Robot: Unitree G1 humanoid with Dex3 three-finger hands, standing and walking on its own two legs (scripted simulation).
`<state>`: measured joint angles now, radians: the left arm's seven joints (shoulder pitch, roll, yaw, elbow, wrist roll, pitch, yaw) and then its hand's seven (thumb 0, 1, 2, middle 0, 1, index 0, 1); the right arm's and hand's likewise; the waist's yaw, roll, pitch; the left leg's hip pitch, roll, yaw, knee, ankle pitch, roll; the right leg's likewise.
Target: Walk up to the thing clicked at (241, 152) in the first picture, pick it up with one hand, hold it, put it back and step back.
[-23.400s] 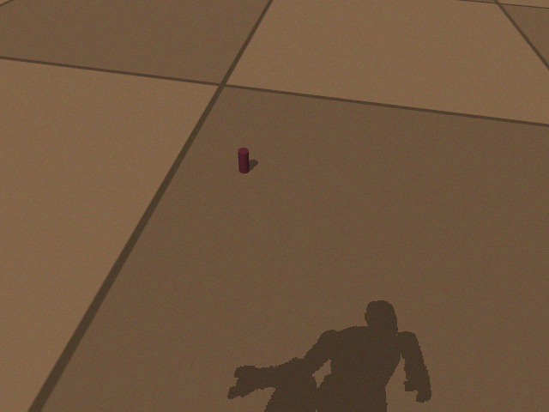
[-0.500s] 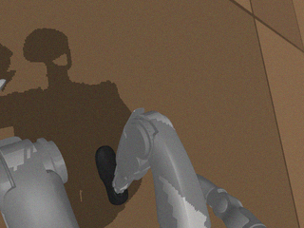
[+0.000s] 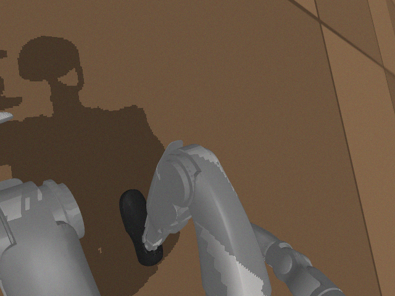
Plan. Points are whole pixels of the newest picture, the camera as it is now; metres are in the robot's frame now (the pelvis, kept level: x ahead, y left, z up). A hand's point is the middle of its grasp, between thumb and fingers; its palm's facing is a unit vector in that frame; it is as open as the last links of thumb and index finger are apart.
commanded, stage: open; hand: left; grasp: from the side
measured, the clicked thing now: out of the picture +0.46 +0.22 -0.25
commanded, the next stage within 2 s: withdraw in 0.08 s
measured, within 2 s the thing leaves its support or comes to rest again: neither
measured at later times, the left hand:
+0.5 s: hand out of the picture +0.47 +0.26 -0.17, palm faces +0.08 -1.00 +0.00, open 14.6 cm
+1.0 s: hand out of the picture +0.42 +0.39 -0.07, palm faces +0.22 -0.90 -0.38, open 16.8 cm
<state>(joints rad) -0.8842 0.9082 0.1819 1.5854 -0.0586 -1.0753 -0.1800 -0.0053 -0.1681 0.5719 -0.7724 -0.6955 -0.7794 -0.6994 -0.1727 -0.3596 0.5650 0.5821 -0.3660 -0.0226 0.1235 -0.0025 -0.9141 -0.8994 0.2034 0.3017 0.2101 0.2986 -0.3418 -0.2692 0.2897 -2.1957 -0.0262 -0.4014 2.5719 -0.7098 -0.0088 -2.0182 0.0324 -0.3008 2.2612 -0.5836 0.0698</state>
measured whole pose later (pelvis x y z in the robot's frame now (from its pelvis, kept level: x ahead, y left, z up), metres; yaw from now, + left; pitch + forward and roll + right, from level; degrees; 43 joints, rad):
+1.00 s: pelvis +0.01 +0.00 +0.03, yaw +6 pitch +28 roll -13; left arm -0.72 0.84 0.41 1.07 0.17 -0.40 -0.14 -0.02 -0.46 0.14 -0.12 -0.09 -0.12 -0.10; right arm 0.11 -0.28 0.21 0.56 -0.10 0.19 0.08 0.00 -0.92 -0.91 0.20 0.30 0.21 0.30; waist -0.20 -0.06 0.01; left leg -2.24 0.01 -0.17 2.41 -0.68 0.04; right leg -2.14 0.00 -0.13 2.23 -0.60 0.03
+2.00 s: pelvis +0.10 +0.00 +0.39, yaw +15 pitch +13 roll -3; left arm 0.38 0.24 -0.01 0.09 -0.02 0.24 0.17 -0.01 -0.39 0.14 -0.08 -0.08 -0.08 -0.09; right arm 0.28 -0.20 0.03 0.47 0.05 -0.02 -0.16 0.01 -0.90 -0.90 0.20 0.30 0.21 0.30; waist -0.05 0.04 -0.16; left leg -0.78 0.03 -0.03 1.07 -0.52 0.00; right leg -0.75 -0.01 -0.05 1.00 -0.47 0.02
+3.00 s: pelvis +0.10 -0.01 +0.41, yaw +16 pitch +7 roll -2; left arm 0.45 0.20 -0.01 0.03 -0.01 0.25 0.14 -0.01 -0.47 0.10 -0.06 -0.07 -0.07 -0.07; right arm 0.27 -0.21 0.02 0.51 0.01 -0.12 -0.17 0.01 -0.91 -0.90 0.20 0.30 0.21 0.30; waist -0.03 0.03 -0.10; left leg -0.61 0.03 -0.04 0.95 -0.47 -0.01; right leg -0.59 -0.01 -0.05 0.90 -0.43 0.00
